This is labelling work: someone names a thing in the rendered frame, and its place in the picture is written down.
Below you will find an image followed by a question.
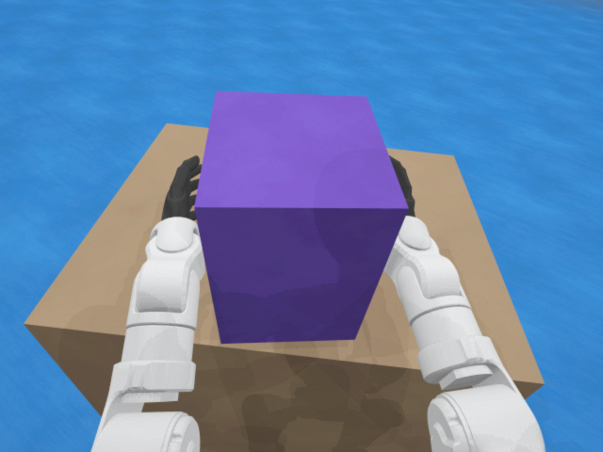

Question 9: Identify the right robot hand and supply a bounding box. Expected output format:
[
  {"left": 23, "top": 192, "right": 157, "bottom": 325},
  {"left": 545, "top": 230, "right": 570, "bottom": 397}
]
[{"left": 389, "top": 155, "right": 416, "bottom": 217}]

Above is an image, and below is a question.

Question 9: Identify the right robot forearm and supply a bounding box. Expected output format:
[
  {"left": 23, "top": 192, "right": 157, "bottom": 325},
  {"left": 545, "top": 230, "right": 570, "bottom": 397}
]
[{"left": 383, "top": 216, "right": 546, "bottom": 452}]

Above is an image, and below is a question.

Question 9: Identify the pedestal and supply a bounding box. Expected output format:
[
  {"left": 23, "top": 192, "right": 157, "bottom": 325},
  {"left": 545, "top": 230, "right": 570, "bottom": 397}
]
[{"left": 24, "top": 123, "right": 545, "bottom": 452}]

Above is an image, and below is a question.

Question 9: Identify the robot right upper arm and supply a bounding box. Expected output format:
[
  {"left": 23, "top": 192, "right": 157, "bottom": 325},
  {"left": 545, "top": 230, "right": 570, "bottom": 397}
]
[{"left": 428, "top": 384, "right": 545, "bottom": 452}]

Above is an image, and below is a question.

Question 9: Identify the left robot hand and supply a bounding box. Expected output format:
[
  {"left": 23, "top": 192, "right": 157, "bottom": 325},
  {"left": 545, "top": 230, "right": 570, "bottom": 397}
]
[{"left": 161, "top": 155, "right": 202, "bottom": 221}]

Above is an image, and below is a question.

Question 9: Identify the carton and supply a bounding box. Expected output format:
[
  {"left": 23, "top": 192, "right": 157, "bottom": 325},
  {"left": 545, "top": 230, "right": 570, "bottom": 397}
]
[{"left": 194, "top": 91, "right": 409, "bottom": 344}]

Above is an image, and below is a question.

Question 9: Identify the robot left upper arm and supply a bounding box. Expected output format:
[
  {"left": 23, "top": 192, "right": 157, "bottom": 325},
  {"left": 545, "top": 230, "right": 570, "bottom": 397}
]
[{"left": 93, "top": 412, "right": 200, "bottom": 452}]

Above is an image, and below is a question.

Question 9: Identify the left robot forearm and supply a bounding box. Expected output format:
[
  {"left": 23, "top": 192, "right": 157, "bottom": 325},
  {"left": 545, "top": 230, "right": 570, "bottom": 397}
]
[{"left": 90, "top": 217, "right": 205, "bottom": 452}]

